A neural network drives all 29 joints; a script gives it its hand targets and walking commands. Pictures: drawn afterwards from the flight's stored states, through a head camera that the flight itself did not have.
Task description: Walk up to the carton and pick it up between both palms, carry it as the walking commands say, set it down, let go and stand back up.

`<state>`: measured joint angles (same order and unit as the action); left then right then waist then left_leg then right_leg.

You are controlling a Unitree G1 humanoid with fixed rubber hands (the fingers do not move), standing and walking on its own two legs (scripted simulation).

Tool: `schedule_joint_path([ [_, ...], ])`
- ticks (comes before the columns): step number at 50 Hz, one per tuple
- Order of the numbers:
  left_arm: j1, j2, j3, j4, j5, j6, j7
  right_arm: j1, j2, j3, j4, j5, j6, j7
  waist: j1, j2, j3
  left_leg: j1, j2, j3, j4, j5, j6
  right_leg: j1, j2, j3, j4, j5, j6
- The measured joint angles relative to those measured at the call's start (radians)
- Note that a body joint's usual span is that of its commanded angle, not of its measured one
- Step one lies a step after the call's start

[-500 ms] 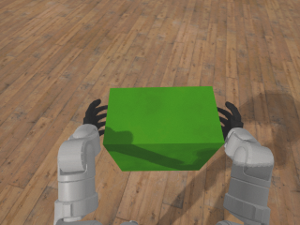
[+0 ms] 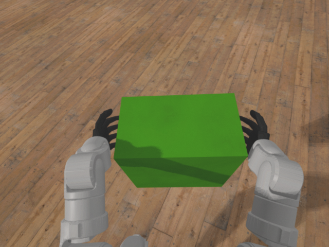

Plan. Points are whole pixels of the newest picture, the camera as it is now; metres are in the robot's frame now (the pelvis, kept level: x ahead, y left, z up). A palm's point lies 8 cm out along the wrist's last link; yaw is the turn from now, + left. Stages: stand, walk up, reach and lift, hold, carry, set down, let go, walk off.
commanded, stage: carry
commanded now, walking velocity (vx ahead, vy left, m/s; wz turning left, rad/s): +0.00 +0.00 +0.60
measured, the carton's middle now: (178, 147) +0.36 -0.03 +0.03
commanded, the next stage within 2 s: none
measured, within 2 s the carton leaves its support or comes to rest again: neither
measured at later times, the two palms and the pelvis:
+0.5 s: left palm (1, 191) +0.24 +0.35 +0.08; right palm (152, 140) +0.35 +0.03 +0.09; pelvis -0.02 +0.09 -0.01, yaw +15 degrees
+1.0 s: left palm out of the picture +0.13 +0.40 +0.11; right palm (117, 161) +0.29 +0.10 +0.10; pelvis -0.07 +0.11 -0.01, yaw +31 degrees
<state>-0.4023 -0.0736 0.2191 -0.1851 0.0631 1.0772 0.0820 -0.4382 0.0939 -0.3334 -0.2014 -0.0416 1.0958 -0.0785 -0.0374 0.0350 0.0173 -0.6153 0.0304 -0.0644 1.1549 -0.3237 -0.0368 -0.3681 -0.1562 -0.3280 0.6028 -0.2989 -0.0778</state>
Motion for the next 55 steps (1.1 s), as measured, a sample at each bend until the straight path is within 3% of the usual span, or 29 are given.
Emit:
schedule_joint_path([
  [6,0.0,0.0,0.0,0.0,0.0,-0.004,-0.005,0.0,0.0,0.002,-0.01,0.0,0.003,-0.004,-0.001,0.001,0.0,0.003,0.001,0.062,-0.054,-0.001,0.0,0.0,-0.035,-0.066,0.014,0.0,0.031],
  [9,0.0,-0.001,0.0,0.004,0.0,-0.004,-0.003,0.0,-0.001,0.002,-0.006,0.0,0.003,-0.004,-0.001,0.001,-0.001,0.038,0.001,0.081,-0.198,-0.002,0.003,0.0,-0.047,-0.105,0.055,-0.017,0.052],
  [12,0.0,0.0,0.0,0.012,0.0,-0.002,0.005,-0.005,-0.005,0.002,0.013,0.0,0.002,-0.002,0.004,-0.001,-0.002,0.121,-0.002,0.081,-0.402,0.013,0.031,-0.008,-0.071,-0.12,0.154,-0.066,0.083],
  [14,0.0,0.0,0.006,0.045,0.0,0.001,0.015,-0.005,-0.008,0.002,0.059,0.0,-0.004,-0.002,0.014,-0.024,0.008,0.122,-0.031,0.08,-0.384,0.005,0.072,-0.025,-0.075,-0.062,0.249,-0.203,0.119],
  [16,0.003,0.0,0.006,0.06,0.0,0.017,0.018,-0.002,-0.012,0.002,0.092,0.0,-0.003,0.0,0.031,-0.012,0.011,0.121,-0.037,0.06,-0.399,0.019,0.096,-0.062,-0.015,0.021,0.377,-0.297,0.141],
  [19,0.003,0.001,0.006,0.043,0.0,0.025,0.022,0.0,-0.009,0.002,0.087,0.0,-0.006,0.006,0.049,-0.003,0.01,0.121,-0.054,0.024,-0.453,0.063,0.107,-0.082,0.06,0.084,0.487,-0.309,0.15],
  [23,0.003,0.001,0.006,-0.003,-0.003,0.011,0.018,0.0,0.001,0.002,0.043,0.0,-0.021,0.013,0.08,-0.003,0.01,0.121,-0.09,0.009,-0.516,0.113,0.12,-0.083,0.106,0.14,0.516,-0.309,0.151],
  [28,0.0,0.001,0.006,-0.035,-0.005,0.006,0.019,0.0,0.007,0.002,0.018,0.0,-0.035,0.021,0.083,-0.005,0.01,0.121,-0.131,-0.01,-0.583,0.17,0.132,-0.085,0.138,0.182,0.431,-0.31,0.151],
  [33,0.0,0.001,0.004,-0.036,-0.005,0.002,0.018,0.0,0.006,0.001,0.013,0.0,-0.035,0.021,0.076,-0.003,0.009,0.12,-0.149,-0.038,-0.661,0.241,0.127,-0.063,0.163,0.184,0.159,-0.288,0.149],
  [35,0.0,0.001,0.002,-0.036,-0.006,-0.002,0.017,0.0,0.005,0.002,0.008,0.0,-0.035,0.02,0.073,-0.002,0.006,0.12,-0.168,-0.05,-0.689,0.27,0.119,-0.02,0.166,0.184,0.012,-0.255,0.135],
  [37,0.0,0.001,0.002,-0.035,-0.005,-0.004,0.017,0.0,0.003,0.003,0.008,0.0,-0.035,0.02,0.075,0.025,0.007,0.122,-0.17,-0.059,-0.697,0.282,0.086,-0.007,0.168,0.179,-0.046,-0.108,0.096],
  [39,-0.001,0.001,0.001,-0.035,-0.006,-0.004,0.018,0.001,0.003,0.003,0.008,0.0,-0.035,0.02,0.074,0.02,0.008,0.099,-0.191,-0.047,-0.591,0.159,0.028,0.001,0.139,0.174,-0.05,0.055,0.058],
  [42,0.006,-0.002,-0.004,-0.032,-0.006,-0.002,0.017,0.02,0.001,0.006,-0.002,0.0,-0.032,0.02,0.059,0.021,-0.008,0.063,-0.148,-0.049,-0.306,0.015,0.009,0.027,0.117,0.145,-0.007,0.02,0.046],
  [44,0.019,-0.004,-0.014,-0.039,-0.006,0.008,0.013,0.048,0.002,0.012,-0.027,0.0,-0.02,0.019,0.038,0.015,-0.04,0.06,-0.097,-0.049,-0.247,-0.001,0.009,0.03,0.093,0.116,-0.002,-0.008,0.056],
  [48,0.02,-0.004,-0.025,-0.017,-0.006,0.02,0.015,0.051,-0.016,0.017,-0.021,0.0,0.006,0.018,-0.001,0.006,-0.056,0.087,-0.036,-0.049,-0.25,-0.022,0.009,0.03,0.011,0.062,0.045,-0.036,0.088],
  [53,0.02,-0.003,-0.026,0.041,-0.005,0.038,0.034,0.041,-0.04,0.025,0.056,0.0,0.022,0.019,0.0,0.008,-0.056,0.194,-0.037,-0.036,-0.419,0.0,0.009,0.02,-0.09,0.05,0.163,-0.094,0.149],
  [55,0.022,-0.001,-0.017,0.069,-0.005,0.043,0.035,0.041,-0.036,0.025,0.094,0.0,0.022,0.014,0.017,-0.001,-0.043,0.193,-0.055,-0.037,-0.405,-0.019,0.009,0.013,-0.086,0.06,0.224,-0.213,0.163],
])
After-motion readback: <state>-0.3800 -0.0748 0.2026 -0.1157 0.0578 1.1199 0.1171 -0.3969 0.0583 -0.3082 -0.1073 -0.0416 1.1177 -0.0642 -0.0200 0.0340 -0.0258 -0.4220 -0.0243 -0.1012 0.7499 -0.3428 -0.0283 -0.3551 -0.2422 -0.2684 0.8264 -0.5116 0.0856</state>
